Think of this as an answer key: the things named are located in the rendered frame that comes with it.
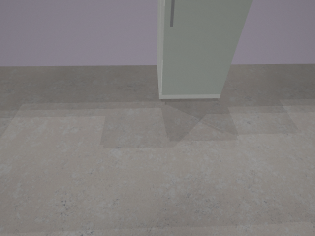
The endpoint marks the fridge door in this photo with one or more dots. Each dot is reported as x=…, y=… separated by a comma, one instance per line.
x=198, y=50

